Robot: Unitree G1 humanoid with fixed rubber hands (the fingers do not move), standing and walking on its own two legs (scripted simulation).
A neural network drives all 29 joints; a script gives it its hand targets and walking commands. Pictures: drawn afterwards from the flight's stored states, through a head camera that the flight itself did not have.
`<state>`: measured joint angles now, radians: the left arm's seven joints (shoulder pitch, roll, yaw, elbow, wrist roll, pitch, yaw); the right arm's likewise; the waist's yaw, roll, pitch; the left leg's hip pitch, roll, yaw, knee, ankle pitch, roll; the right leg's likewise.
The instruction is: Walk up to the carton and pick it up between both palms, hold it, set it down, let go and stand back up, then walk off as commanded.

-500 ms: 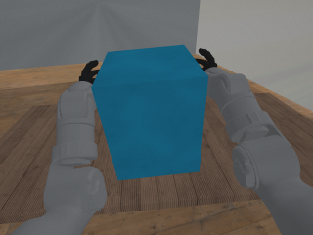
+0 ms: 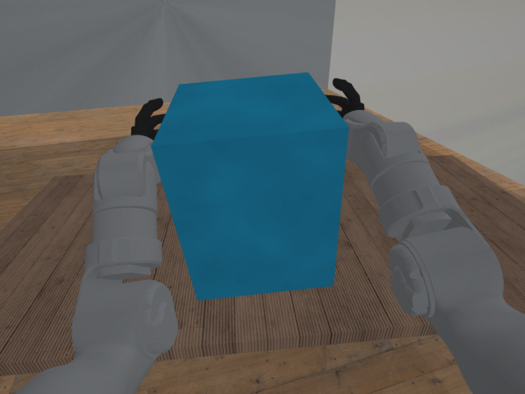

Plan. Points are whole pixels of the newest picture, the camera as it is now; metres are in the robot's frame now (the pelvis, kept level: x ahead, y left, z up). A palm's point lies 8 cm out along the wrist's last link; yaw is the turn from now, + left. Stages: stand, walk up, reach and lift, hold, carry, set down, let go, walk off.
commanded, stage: hold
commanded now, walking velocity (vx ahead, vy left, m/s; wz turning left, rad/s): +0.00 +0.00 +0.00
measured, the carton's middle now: (254, 182) +0.36 +0.00 +0.24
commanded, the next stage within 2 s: none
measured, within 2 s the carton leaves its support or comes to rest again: neither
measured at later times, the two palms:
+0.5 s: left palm (147, 150) +0.37 +0.15 +0.30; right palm (350, 129) +0.37 -0.14 +0.31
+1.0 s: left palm (140, 146) +0.35 +0.15 +0.31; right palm (353, 123) +0.36 -0.14 +0.33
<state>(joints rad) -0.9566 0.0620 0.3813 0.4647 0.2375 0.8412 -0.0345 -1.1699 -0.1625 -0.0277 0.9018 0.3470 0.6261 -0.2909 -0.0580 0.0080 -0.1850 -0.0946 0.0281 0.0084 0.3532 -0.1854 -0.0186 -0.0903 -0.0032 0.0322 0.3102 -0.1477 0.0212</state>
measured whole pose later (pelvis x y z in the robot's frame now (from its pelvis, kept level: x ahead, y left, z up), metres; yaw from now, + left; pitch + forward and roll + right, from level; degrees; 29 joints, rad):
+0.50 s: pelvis +0.00 +0.00 +0.00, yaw +0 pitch -4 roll -1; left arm -0.96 0.06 0.38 0.46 0.27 0.84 -0.06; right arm -1.17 -0.17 -0.03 0.90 0.35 0.63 -0.29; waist -0.06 0.01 -0.17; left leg -0.09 0.03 0.01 0.35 -0.19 -0.02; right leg -0.09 0.00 0.03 0.31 -0.15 0.02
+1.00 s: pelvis -0.01 +0.00 +0.00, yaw +0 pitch -5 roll +0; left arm -0.96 0.06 0.38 0.43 0.25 0.87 -0.05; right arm -1.16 -0.17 -0.01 0.86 0.36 0.66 -0.30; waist -0.06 0.01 -0.19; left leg -0.09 0.03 0.01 0.35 -0.18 -0.02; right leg -0.09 0.00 0.03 0.31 -0.14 0.02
